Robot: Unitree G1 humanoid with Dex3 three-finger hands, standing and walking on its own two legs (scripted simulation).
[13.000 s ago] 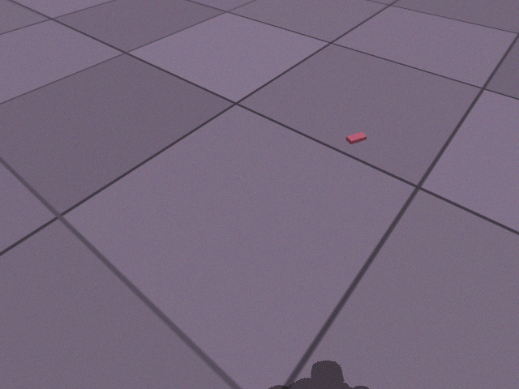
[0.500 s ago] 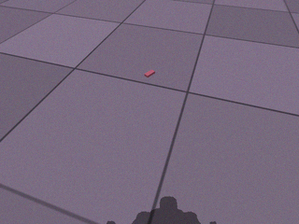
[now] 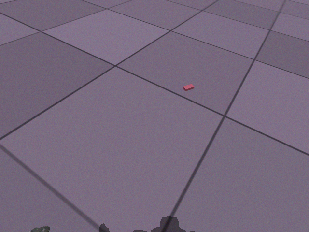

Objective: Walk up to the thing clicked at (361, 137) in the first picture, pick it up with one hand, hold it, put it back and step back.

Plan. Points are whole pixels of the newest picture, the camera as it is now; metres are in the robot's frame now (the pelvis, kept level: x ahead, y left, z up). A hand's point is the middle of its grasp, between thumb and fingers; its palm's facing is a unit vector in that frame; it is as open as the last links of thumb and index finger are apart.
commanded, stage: walk up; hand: left
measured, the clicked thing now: (188, 87) +1.69 -0.31 -0.76
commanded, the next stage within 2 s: none
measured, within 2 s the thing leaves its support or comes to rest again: neither
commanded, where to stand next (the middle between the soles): +1.53 -0.72 m, yaw +37 degrees
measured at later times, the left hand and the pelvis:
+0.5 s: hand (82, 196) +0.26 +0.25 -0.15, palm faces +0.19 -0.93 -0.30, open 7.4 cm; pelvis +0.22 -0.06 -0.01, yaw +12 degrees
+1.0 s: hand (122, 162) +0.41 +0.15 -0.18, palm faces +0.33 -0.90 -0.30, open 7.4 cm; pelvis +0.48 -0.12 -0.03, yaw +22 degrees
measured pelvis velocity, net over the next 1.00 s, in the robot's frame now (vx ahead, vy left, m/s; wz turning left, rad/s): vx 0.48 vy -0.12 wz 0.39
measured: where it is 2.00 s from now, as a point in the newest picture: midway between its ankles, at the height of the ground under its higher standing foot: (194, 145)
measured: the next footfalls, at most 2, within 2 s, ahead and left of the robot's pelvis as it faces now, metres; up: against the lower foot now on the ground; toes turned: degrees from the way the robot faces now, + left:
left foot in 0.02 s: +0.14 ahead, +0.12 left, +0.00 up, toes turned +7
right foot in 0.52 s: +0.42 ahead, -0.19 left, +0.00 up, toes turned +9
